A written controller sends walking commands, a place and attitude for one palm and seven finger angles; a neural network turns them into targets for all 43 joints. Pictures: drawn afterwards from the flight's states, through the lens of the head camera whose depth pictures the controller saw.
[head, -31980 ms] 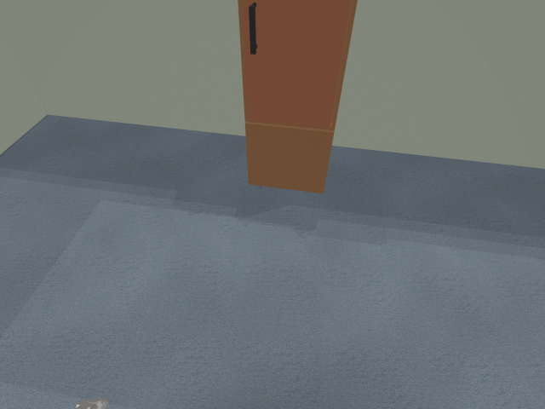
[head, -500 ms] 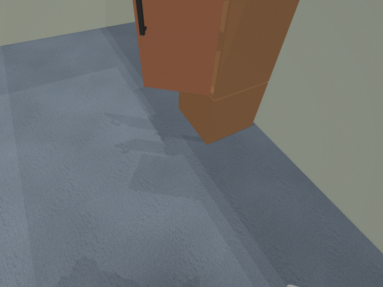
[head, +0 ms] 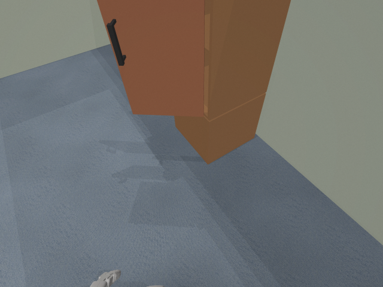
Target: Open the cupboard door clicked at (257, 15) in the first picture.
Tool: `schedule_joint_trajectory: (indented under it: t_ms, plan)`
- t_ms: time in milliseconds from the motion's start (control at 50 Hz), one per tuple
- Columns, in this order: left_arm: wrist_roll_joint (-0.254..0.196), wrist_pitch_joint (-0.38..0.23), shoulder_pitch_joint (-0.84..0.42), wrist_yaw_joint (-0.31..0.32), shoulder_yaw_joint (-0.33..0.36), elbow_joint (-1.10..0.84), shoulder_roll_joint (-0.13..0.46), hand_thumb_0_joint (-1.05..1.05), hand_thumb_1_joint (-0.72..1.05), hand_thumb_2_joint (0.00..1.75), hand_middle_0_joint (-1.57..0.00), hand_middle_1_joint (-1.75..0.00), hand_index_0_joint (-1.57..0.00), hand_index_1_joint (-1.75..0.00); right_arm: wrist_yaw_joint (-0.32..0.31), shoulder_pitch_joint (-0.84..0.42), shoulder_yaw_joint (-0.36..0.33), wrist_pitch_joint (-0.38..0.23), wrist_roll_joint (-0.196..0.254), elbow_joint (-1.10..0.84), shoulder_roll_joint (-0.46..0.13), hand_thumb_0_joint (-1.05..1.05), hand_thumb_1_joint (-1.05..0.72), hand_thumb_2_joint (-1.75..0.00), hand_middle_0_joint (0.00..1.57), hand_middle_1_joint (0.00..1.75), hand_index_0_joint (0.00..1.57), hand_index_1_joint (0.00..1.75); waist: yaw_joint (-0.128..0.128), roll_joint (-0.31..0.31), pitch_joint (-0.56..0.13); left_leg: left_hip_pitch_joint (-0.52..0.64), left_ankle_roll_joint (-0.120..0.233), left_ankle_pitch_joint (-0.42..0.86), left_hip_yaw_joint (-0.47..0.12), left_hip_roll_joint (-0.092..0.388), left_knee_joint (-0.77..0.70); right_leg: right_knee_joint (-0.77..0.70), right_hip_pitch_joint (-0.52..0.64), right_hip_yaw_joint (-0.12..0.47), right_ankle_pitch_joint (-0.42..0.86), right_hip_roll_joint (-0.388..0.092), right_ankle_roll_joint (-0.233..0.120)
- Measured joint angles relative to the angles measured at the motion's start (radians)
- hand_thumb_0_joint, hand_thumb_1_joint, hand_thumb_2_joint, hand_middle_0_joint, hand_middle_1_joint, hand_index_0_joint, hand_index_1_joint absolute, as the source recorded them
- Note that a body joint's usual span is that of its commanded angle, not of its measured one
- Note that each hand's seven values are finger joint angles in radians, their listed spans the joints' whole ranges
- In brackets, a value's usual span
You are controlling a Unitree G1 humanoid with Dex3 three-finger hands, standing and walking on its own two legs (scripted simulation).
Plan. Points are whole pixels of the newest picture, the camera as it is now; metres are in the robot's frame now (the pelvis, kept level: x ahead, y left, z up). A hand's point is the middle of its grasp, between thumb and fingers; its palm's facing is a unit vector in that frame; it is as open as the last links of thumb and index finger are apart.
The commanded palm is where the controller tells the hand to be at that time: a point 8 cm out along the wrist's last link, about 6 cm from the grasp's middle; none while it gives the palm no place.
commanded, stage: take the last steps up to it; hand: left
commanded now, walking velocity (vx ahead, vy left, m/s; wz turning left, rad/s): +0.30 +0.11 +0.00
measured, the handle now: (117, 43) +0.91 +0.30 +0.05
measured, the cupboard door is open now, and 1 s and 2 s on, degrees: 52 52 52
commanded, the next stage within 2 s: come to a stop and stand still in 0.66 s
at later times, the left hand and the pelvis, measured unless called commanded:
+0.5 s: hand (88, 283) +0.16 +0.27 -0.18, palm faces +0.06 -0.99 -0.16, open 7.4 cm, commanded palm none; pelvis +0.19 +0.09 +0.00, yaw -2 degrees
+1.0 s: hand (120, 182) +0.44 +0.25 -0.16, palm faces -0.06 -0.98 -0.19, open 7.3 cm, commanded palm none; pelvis +0.32 +0.09 +0.00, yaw -3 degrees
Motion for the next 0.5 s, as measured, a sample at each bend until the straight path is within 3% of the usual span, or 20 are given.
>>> schedule_joint_trajectory:
  t_ms: [60, 140, 300, 340, 360, 400, 440, 500]
  plan:
    - [-0.011, -0.018, 0.051, 0.020, 0.027, 0.020, 0.004, -0.02, 0.94, 0.90, -0.20, -0.30, -0.21, -0.30, 0.007, -0.044, -0.009, 0.000, -0.003, -0.031, -0.001, 0.01, -0.91, -0.90, 0.20, 0.30, 0.20, 0.30, 0.008, -0.014, -0.022, -0.106, -0.025, 0.095, -0.003, 0.047, -0.041, -0.111, 0.066, -0.003, 0.028, 0.008, 0.002]
    - [0.000, -0.022, 0.109, 0.010, 0.026, 0.069, 0.037, -0.03, 0.96, 0.90, -0.20, -0.30, -0.21, -0.30, 0.018, -0.105, -0.018, -0.005, -0.005, -0.075, -0.004, 0.01, -0.91, -0.90, 0.20, 0.30, 0.20, 0.30, 0.031, -0.029, -0.045, -0.163, -0.049, 0.176, 0.007, 0.076, -0.193, -0.208, 0.139, 0.000, 0.041, 0.002, 0.017]
    - [0.010, 0.000, 0.236, -0.001, 0.012, 0.160, 0.040, 0.00, 0.93, 0.90, -0.20, -0.30, -0.20, -0.29, 0.039, -0.236, -0.013, -0.019, -0.002, -0.141, -0.017, 0.01, -0.91, -0.90, 0.19, 0.30, 0.20, 0.30, 0.093, -0.047, -0.043, -0.086, -0.036, 0.189, 0.052, 0.039, -0.471, -0.201, 0.237, 0.016, -0.055, -0.043, 0.091]
    - [0.009, 0.011, 0.273, -0.003, 0.013, 0.172, 0.035, 0.00, 0.92, 0.90, -0.20, -0.30, -0.20, -0.29, 0.038, -0.256, -0.006, -0.039, -0.004, -0.162, -0.024, 0.01, -0.91, -0.90, 0.20, 0.30, 0.20, 0.30, 0.100, -0.046, -0.043, -0.021, -0.016, 0.191, 0.067, 0.026, -0.557, -0.112, 0.224, 0.027, -0.123, -0.057, 0.106]
    - [0.007, 0.020, 0.279, -0.004, 0.013, 0.178, 0.034, 0.00, 0.92, 0.90, -0.20, -0.30, -0.20, -0.29, 0.031, -0.267, -0.006, -0.053, -0.009, -0.171, -0.025, 0.00, -0.91, -0.90, 0.20, 0.30, 0.20, 0.30, 0.096, -0.048, -0.036, -0.025, 0.006, 0.233, 0.072, 0.021, -0.537, -0.003, 0.186, 0.033, -0.167, -0.070, 0.094]
    - [0.005, 0.040, 0.266, -0.002, 0.010, 0.185, 0.039, 0.00, 0.91, 0.90, -0.20, -0.30, -0.20, -0.29, 0.014, -0.280, 0.000, -0.069, -0.012, -0.184, -0.013, 0.00, -0.91, -0.90, 0.20, 0.30, 0.20, 0.30, 0.095, -0.068, -0.013, -0.025, 0.042, 0.175, 0.095, 0.007, -0.467, 0.302, 0.063, 0.092, -0.233, -0.072, 0.061]
    - [0.005, 0.050, 0.238, -0.002, 0.011, 0.181, 0.042, 0.01, 0.91, 0.90, -0.20, -0.30, -0.20, -0.29, 0.001, -0.266, 0.008, -0.073, -0.009, -0.187, 0.001, 0.00, -0.91, -0.90, 0.20, 0.30, 0.20, 0.30, 0.092, -0.076, -0.010, 0.008, 0.058, 0.133, 0.111, -0.004, -0.481, 0.530, -0.062, 0.114, -0.199, -0.060, 0.045]
    - [0.008, 0.051, 0.181, -0.006, 0.014, 0.152, 0.044, 0.01, 0.91, 0.90, -0.19, -0.30, -0.20, -0.29, -0.013, -0.223, 0.017, -0.079, -0.005, -0.166, 0.022, 0.00, -0.91, -0.90, 0.20, 0.30, 0.20, 0.30, 0.088, -0.080, -0.009, 0.084, 0.058, 0.150, 0.124, -0.024, -0.576, 0.613, -0.188, 0.107, -0.111, -0.060, 0.046]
